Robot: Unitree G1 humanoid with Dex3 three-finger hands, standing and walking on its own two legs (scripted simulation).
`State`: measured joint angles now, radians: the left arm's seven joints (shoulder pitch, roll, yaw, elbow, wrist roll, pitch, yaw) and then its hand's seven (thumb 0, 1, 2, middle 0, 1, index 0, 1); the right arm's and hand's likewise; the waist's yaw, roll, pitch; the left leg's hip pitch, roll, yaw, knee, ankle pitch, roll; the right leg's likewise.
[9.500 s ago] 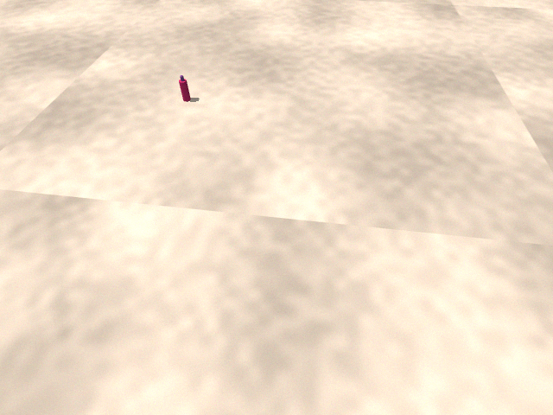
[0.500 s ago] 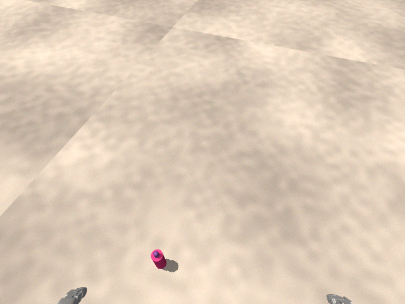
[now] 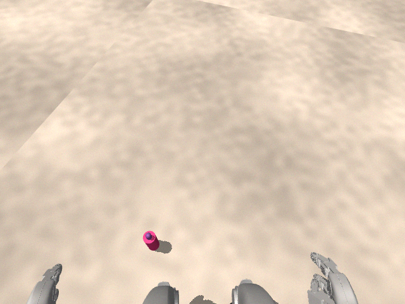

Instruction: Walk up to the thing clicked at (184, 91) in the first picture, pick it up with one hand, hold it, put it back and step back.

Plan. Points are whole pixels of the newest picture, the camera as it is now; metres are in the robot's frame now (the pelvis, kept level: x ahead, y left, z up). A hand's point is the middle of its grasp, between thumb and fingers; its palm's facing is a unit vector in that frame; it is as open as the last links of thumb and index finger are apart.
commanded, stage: go down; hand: left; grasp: from the side
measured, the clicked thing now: (151, 240) +0.39 +0.21 -0.62
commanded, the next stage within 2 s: none
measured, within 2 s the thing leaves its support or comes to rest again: neither
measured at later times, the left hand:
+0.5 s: hand (69, 286) +0.19 +0.31 -0.19, palm faces +0.15 -0.95 -0.26, open 17.5 cm
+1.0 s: hand (70, 257) +0.26 +0.36 -0.26, palm faces +0.16 -0.96 -0.21, open 17.2 cm
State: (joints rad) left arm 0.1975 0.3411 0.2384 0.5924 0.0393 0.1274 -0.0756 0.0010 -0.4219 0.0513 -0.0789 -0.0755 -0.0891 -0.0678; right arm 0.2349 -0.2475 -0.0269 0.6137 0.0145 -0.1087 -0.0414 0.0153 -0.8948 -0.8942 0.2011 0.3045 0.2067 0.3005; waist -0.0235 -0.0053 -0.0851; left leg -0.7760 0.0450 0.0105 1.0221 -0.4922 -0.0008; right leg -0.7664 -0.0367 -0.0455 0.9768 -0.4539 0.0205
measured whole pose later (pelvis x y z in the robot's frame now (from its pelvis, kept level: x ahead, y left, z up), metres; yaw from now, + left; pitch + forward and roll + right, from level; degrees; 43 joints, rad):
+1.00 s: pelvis -0.07 -0.01 -0.22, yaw -1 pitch +32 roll -4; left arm -0.34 0.68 0.67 0.95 -0.12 -0.36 -0.52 -0.01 -0.51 0.08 -0.07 -0.12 -0.08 -0.11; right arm 0.12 -0.33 0.04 0.66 -0.03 -0.18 -0.04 0.01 -0.90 -0.90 0.20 0.30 0.21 0.30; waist -0.04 -0.02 -0.15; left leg -1.81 0.04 -0.07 1.92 -0.68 -0.01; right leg -1.78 -0.05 -0.07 1.86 -0.64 0.00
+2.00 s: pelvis -0.09 +0.00 -0.33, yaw -4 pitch +31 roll -6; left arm -0.54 0.87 0.81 1.05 -0.17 -0.38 -0.69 -0.01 -0.53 0.09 -0.04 -0.08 -0.04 -0.09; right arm 0.11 -0.37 0.09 0.67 -0.04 -0.19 -0.02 0.01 -0.92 -0.91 0.20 0.30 0.21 0.30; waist -0.07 -0.04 -0.10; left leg -2.11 0.03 -0.10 2.25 -0.69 0.00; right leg -2.07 -0.05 -0.08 2.17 -0.64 0.01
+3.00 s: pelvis -0.10 +0.01 -0.40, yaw -9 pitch +21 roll -11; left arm -0.62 0.89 0.80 1.32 -0.20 -0.76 -0.64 -0.01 -0.59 0.06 -0.07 -0.10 -0.06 -0.12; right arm -0.04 -0.39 0.29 0.63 -0.19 -0.14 0.04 0.01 -0.91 -0.90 0.20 0.31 0.21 0.30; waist -0.17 -0.17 0.14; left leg -2.23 0.03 -0.21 2.54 -0.70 0.00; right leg -2.14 -0.02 -0.15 2.37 -0.61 0.03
